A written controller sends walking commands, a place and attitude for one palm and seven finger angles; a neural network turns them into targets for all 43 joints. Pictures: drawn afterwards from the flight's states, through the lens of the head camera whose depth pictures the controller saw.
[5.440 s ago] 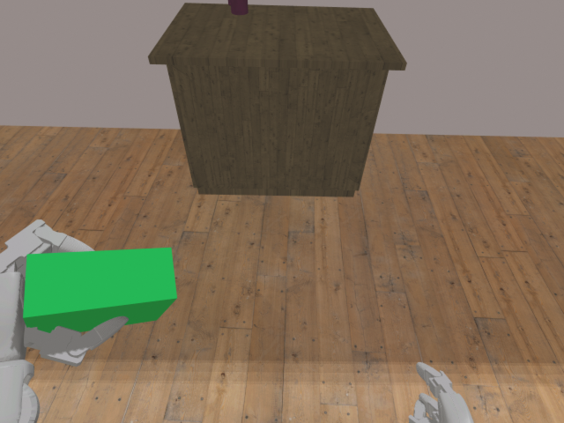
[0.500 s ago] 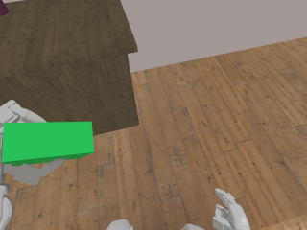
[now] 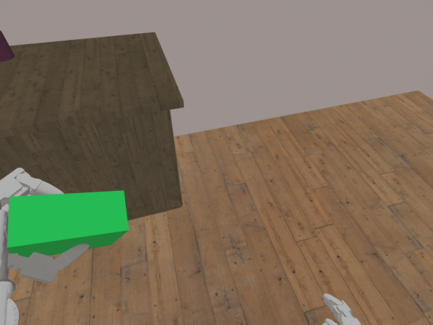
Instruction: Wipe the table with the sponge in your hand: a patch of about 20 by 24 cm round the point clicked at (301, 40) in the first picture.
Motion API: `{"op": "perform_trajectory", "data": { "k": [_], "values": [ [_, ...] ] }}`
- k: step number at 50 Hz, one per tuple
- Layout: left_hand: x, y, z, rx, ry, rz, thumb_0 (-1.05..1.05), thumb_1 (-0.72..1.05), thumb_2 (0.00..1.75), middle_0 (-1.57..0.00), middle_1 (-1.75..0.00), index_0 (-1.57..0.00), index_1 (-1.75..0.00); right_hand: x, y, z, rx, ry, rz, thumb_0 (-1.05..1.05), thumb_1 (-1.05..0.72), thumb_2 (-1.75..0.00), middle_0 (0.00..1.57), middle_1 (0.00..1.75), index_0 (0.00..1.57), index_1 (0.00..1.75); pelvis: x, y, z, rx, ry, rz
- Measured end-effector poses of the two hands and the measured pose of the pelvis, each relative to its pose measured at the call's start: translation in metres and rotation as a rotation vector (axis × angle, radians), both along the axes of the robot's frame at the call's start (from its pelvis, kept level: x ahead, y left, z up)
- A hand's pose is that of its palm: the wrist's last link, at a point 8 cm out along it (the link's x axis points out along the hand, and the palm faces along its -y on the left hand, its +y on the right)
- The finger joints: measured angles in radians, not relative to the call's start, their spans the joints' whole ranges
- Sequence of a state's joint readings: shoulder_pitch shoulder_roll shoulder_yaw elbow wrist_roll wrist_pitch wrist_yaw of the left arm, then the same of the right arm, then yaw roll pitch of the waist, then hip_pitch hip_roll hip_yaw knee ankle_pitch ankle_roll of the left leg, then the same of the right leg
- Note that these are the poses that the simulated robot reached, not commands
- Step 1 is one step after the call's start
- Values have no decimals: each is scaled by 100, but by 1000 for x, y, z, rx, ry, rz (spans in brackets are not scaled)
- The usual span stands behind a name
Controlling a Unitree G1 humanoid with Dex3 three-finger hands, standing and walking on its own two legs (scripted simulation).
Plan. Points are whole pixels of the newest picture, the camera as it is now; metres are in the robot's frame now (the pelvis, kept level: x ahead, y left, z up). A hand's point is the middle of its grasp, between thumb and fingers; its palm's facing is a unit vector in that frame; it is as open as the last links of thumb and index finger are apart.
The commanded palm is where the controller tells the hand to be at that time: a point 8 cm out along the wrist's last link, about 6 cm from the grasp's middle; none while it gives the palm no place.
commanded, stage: take the last steps up to it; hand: left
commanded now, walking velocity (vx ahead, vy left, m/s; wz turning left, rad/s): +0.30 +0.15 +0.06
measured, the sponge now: (86, 223) +0.23 +0.21 +0.15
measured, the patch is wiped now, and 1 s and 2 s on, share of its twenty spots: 0.00 0.00 0.00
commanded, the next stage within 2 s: come to a stop and stand still in 1.82 s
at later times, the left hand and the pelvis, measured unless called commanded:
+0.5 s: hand (44, 173) +0.30 +0.29 +0.17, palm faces +0.41 -0.80 -0.43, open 9.9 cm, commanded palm +0.22 +0.33 +0.18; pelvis +0.07 +0.05 -0.01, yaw +0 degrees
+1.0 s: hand (59, 139) +0.37 +0.30 +0.17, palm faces +0.38 -0.79 -0.49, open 9.9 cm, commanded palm +0.32 +0.36 +0.18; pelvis +0.17 +0.07 +0.00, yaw +2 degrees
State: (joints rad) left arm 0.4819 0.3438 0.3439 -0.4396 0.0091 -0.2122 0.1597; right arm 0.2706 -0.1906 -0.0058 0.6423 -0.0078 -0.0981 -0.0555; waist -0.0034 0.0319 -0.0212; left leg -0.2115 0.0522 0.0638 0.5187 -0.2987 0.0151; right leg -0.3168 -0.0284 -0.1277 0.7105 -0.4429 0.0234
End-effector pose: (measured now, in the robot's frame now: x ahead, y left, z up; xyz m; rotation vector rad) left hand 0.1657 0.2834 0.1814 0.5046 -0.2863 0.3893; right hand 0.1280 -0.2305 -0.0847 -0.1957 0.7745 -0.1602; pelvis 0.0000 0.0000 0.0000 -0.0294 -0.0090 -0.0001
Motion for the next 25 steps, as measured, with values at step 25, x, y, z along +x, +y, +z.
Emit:
{"op": "perform_trajectory", "data": {
  "k": [25],
  "values": [
    [89,49,0,44,-31,-37,-1,-47,99,-76,-133,-77,-134,94,48,-2,-3,-17,-10,2,-91,-90,20,30,20,30,66,50,-9,37,11,4]
  ]
}}
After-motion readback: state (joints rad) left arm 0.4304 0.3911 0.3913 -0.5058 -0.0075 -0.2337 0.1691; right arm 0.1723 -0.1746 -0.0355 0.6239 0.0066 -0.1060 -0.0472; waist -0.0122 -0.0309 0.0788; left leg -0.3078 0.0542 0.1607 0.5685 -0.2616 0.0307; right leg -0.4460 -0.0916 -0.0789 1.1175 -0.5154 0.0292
